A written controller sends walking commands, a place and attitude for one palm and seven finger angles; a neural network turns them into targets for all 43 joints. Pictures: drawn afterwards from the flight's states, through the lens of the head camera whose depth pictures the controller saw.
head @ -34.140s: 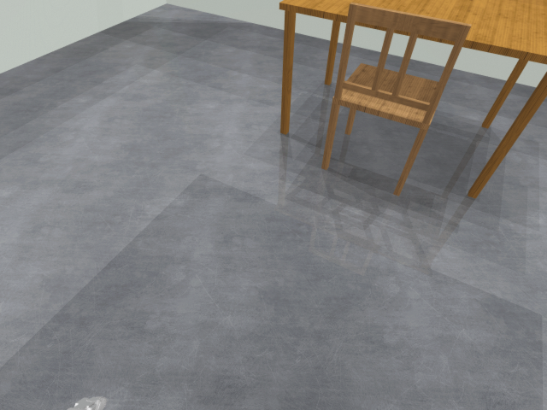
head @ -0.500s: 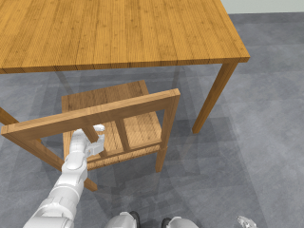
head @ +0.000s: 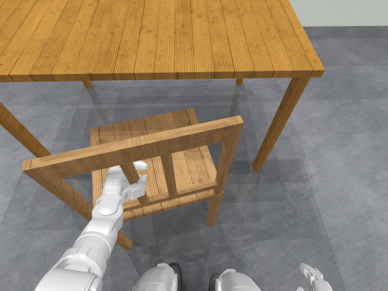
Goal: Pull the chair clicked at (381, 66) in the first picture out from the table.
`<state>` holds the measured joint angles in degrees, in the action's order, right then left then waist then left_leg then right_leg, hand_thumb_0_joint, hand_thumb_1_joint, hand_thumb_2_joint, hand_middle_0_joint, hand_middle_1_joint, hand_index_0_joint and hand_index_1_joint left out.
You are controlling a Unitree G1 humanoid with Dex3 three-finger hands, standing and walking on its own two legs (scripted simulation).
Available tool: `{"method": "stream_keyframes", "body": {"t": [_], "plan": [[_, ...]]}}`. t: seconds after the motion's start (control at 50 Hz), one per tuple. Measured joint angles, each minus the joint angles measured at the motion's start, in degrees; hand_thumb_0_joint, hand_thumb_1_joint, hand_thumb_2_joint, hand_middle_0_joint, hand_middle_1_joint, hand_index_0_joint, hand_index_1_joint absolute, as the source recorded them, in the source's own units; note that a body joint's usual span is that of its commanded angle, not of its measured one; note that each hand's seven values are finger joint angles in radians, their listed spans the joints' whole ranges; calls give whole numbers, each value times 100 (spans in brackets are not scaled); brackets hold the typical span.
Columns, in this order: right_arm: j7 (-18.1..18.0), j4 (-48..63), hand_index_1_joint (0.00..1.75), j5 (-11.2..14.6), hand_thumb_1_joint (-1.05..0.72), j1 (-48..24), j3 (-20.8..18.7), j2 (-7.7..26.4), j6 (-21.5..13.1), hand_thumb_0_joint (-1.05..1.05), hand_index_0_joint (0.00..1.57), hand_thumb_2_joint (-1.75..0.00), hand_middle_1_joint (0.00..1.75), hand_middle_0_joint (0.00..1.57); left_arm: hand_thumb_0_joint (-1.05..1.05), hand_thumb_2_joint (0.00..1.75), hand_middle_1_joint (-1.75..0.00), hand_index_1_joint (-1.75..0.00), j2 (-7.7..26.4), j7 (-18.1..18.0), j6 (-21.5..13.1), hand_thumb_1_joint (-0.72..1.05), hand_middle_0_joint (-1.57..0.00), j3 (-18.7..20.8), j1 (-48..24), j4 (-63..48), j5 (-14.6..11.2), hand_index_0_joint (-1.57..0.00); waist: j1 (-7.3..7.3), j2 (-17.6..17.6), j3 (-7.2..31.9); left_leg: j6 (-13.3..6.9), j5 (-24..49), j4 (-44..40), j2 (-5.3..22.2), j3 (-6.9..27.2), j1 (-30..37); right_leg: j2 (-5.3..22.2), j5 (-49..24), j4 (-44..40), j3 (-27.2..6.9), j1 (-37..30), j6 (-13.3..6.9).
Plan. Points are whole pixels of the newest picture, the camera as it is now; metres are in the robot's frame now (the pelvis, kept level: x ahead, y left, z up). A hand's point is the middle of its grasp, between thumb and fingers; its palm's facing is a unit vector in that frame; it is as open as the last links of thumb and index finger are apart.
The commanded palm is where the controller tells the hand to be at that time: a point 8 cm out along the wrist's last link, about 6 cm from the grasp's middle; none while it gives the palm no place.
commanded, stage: step backward, pulling the chair out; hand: left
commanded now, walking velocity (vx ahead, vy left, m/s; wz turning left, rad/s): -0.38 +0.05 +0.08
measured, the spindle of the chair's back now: (136, 183) +0.37 +0.17 -0.10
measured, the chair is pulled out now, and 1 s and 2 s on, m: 0.17 0.24 0.37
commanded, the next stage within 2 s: none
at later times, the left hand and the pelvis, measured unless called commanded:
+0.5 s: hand (136, 197) +0.31 +0.15 -0.06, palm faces -0.03 -0.98 -0.20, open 5.4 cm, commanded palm +0.29 +0.20 -0.06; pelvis -0.04 +0.02 +0.00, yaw +1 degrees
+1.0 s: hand (131, 216) +0.27 +0.15 -0.06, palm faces -0.03 -0.97 -0.22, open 5.6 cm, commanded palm +0.26 +0.20 -0.06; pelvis -0.08 +0.02 +0.00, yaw +1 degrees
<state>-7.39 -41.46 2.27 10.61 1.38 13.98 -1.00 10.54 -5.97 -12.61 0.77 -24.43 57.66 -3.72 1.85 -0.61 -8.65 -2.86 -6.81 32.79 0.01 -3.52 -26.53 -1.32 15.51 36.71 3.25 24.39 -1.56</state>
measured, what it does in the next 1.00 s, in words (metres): steps on the spot: left foot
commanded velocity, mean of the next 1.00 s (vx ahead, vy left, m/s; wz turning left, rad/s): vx -0.38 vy -0.05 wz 0.04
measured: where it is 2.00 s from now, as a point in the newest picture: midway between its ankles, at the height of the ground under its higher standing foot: outside the picture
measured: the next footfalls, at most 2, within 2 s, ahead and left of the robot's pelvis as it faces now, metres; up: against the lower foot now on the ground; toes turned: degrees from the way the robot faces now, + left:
left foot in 0.30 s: +0.00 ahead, +0.18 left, +0.00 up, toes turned +2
right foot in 1.28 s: +0.00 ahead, -0.10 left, +0.00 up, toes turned -1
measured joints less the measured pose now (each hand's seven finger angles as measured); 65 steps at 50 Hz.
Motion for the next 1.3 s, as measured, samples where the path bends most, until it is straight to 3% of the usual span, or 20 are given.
{"method": "stream_keyframes", "body": {"t": [0.06, 0.16, 0.2, 0.24, 0.3, 0.38, 0.58, 0.72, 0.76, 0.84, 0.88, 0.94, 1.02, 1.08, 1.12, 1.16, 1.22, 1.3], "plan": [[33, 58, 30, -7, -90, -38, 10, -68, -13, 1, 20, -90, 30, 20, -2, 75, -114, -145, 60, 11, 34, 63, -31, 52, -31, -49, 14, -49, 24, -26, -69, 63, -172, 225, 24, 48, -106, -5, -360, -19, 75, 9, -108], [120, -65, 30, 7, -90, -72, -41, -38, -15, 1, 20, -90, 30, 20, -1, 75, -115, -145, -34, -93, 71, 63, -30, 160, 5, -116, 33, -49, 94, 78, -97, 404, -1842, 1944, -277, 481, -343, 178, -407, -139, 21, 22, -141], [120, -105, 30, 3, -90, -53, -22, -4, -16, 1, 20, -90, 30, 20, -1, 75, -115, -145, -101, -112, 159, 63, -29, 194, 1, -184, 56, -49, 145, 182, -84, 449, -2110, 1892, -269, 573, -82, 327, -497, -274, 3, 22, -87], [109, -123, 30, -1, -90, -19, -11, 58, -7, 1, 20, -90, 30, 20, 0, 74, -115, -145, -159, -126, 254, 64, -27, 147, -19, -260, 92, -49, 203, 244, -25, 488, -1962, 1168, -152, 620, 341, 471, -562, -359, 19, 85, -17], [67, -52, 30, -20, -90, 63, -101, 258, 54, 1, 20, -90, 30, 20, 0, 73, -117, -145, -290, -105, 414, 65, -26, -39, -80, -455, 129, -49, 268, 32, 91, 494, -903, -139, 238, 693, 915, 525, -572, -294, 191, 295, 109], [76, 40, 30, -45, -90, -150, -217, 122, 268, 1, 20, -90, 30, 20, -1, 71, -117, -145, -156, -37, 533, 65, -25, -206, -215, -704, 165, -49, 134, 239, -173, 648, -1040, -90, 171, 473, 882, 571, -836, -474, -12, 308, 159], [176, 406, 30, -65, -90, -119, -116, -327, 449, 1, 20, -90, 30, 20, -3, 72, -119, -145, 39, 27, 437, 63, -28, -53, 174, -948, 245, -49, 212, 232, -43, 664, -1145, 343, 294, 302, 601, 420, -937, -323, -181, 560, 134], [166, 134, 30, -36, -90, 37, -120, -153, 354, 1, 20, -90, 30, 20, -3, 73, -119, -145, -119, -14, 207, 63, -28, -56, 179, -672, 348, -49, 238, 170, 28, 491, -1284, 298, 192, 367, 493, 469, -1273, -775, -169, 469, 185], [145, 134, 30, -47, -90, 148, -123, -74, 351, 1, 20, -90, 30, 20, -3, 72, -120, -145, -140, -11, 189, 63, -27, -113, 177, -618, 374, -50, 216, 178, 60, 500, -825, 108, 192, 331, 536, 482, -1287, -859, -181, 451, 233], [84, 251, 30, -41, -90, 363, -188, -34, 382, 1, 20, -90, 30, 20, -3, 72, -120, -145, -129, 18, 178, 63, -26, -205, 252, -615, 323, -50, 155, 106, 64, 515, -858, 128, 274, 287, 559, 392, -381, -288, -220, 523, 247], [78, 195, 30, -43, -90, 461, -205, -100, 355, 1, 20, -90, 30, 20, -3, 73, -120, -145, -103, 66, 173, 63, -27, -235, 244, -571, 357, -50, 138, 131, 96, 540, -922, 244, 265, 353, 531, 361, -720, -206, -222, 226, 211], [113, 42, 30, -70, -90, 328, -207, -163, 316, 1, 20, -90, 30, 20, -3, 74, -120, -145, -51, 67, 131, 61, -28, -202, 109, -460, 367, -50, 59, 74, 32, 621, -959, 369, 365, 385, 448, 255, -547, -265, -198, 173, 155], [133, -32, 30, -39, -90, 62, -232, -170, 276, 1, 20, -90, 30, 20, -2, 76, -119, -145, -27, 19, 93, 60, -29, -23, -59, -284, 303, -50, 190, -10, -46, 621, -938, 385, 382, 460, 325, 231, -682, -344, -131, 232, 110], [130, -9, 30, -20, -90, -62, -238, -69, 267, 1, 20, -90, 30, 20, -2, 75, -119, -145, -89, -34, 140, 61, -28, 56, -144, -230, 303, -50, 311, -35, -78, 523, -1493, 606, 250, 509, 272, 291, -819, -510, -95, 208, 136], [115, 27, 30, -26, -90, -93, -209, -3, 275, 1, 20, -90, 30, 20, -2, 75, -119, -145, -114, -57, 217, 62, -27, 22, -161, -293, 326, -49, 344, 12, -90, 481, -1096, 338, 172, 495, 378, 345, -912, -608, -103, 191, 181], [101, 119, 30, -48, -90, -74, -186, 13, 308, 1, 20, -90, 30, 20, -2, 73, -120, -145, -90, -61, 293, 62, -26, -77, -118, -426, 343, -49, 300, 111, -98, 442, -529, 136, 153, 415, 442, 381, -956, -637, -152, 195, 222], [102, 309, 30, -95, -90, 3, -192, -38, 377, 1, 20, -90, 30, 20, -2, 72, -121, -145, -52, -27, 314, 63, -26, -197, 21, -608, 346, -49, 206, 136, -82, 436, -668, 95, 204, 353, 439, 332, -241, -197, -193, 294, 173], [176, 246, 30, -128, -90, 45, -171, -192, 348, 1, 20, -90, 30, 20, -2, 73, -122, -145, -29, 58, 238, 62, -26, -241, 86, -651, 410, -49, 28, 91, -77, 513, -708, 196, 314, 423, 368, 219, -421, -435, -166, -157, 183]]}}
